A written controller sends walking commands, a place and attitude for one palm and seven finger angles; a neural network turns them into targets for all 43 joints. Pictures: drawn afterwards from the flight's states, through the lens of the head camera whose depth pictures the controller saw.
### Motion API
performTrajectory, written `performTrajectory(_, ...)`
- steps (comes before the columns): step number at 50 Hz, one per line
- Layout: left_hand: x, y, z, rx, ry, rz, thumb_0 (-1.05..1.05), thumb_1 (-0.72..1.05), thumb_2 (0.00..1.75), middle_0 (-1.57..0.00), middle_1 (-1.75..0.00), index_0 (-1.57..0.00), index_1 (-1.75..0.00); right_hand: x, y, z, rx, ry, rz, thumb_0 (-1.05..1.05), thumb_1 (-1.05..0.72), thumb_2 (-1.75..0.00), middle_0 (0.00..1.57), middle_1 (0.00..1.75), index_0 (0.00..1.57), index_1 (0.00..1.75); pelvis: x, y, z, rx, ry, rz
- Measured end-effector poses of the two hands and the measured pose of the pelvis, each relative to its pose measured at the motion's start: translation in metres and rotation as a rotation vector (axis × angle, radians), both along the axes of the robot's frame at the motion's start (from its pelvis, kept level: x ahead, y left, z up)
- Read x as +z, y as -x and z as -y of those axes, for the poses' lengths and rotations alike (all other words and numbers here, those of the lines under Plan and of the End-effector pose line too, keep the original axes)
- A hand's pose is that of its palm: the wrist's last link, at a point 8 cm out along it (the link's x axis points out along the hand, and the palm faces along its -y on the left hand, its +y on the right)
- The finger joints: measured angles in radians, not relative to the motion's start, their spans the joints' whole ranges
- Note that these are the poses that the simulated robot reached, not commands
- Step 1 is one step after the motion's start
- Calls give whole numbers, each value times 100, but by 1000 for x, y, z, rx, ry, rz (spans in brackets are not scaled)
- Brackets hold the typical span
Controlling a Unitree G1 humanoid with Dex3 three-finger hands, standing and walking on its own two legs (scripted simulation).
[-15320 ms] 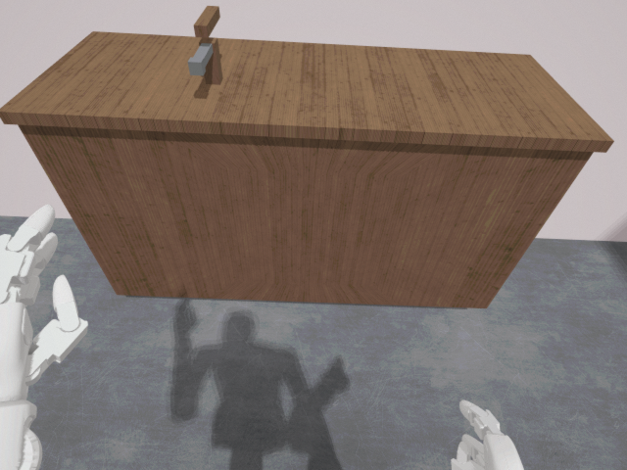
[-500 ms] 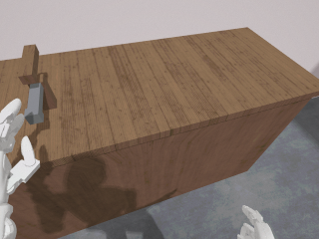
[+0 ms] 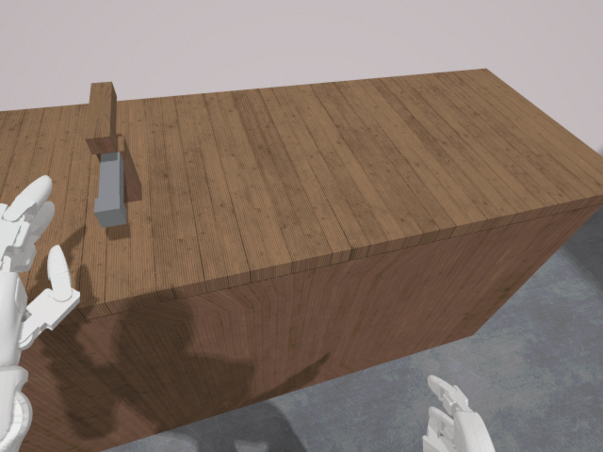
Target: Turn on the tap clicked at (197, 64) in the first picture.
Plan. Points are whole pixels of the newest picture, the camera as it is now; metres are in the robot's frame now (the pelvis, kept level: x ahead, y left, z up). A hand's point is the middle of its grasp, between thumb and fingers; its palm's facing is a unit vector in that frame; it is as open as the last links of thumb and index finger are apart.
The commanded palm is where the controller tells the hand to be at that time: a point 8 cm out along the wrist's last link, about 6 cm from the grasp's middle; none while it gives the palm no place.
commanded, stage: come to a stop and stand still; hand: left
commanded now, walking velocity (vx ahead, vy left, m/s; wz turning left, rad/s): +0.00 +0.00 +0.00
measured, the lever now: (110, 211) +0.34 +0.29 +0.13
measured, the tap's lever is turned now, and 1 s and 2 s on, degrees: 0 0 0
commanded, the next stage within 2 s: look again from close up in 0.22 s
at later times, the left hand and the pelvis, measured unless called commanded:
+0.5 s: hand (79, 281) +0.23 +0.26 +0.16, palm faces +0.39 -0.86 -0.33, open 7.5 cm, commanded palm +0.17 +0.28 +0.18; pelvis +0.01 +0.00 +0.00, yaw +0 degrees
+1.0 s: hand (111, 303) +0.21 +0.22 +0.16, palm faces +0.39 -0.88 -0.28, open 7.5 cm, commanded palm +0.16 +0.26 +0.18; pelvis -0.02 -0.03 -0.01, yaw -1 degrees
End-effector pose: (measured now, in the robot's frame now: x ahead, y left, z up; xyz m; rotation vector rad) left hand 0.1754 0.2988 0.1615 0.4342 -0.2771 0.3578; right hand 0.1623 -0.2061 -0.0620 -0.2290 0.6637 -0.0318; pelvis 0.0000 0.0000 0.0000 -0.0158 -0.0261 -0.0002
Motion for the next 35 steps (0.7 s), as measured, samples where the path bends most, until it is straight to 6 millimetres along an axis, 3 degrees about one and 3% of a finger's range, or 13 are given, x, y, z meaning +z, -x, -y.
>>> performTrajectory(7,9,-6,-2,35,53,104,2,89,90,-21,-30,-20,-30,7,-14,-2,38,29,8,1,-90,-90,21,30,21,30,1,-7,-3,4,11,1)
performTrajectory(16,3,-21,5,-33,35,29,2,89,90,-21,-30,-20,-30,16,-27,4,-9,39,38,1,-90,-90,21,30,21,30,2,-12,-5,-3,14,-3)
performTrajectory(35,10,-5,7,5,4,23,2,89,90,-21,-30,-20,-30,5,-9,5,-7,37,-26,1,-90,-90,21,30,20,30,2,-4,1,16,16,7)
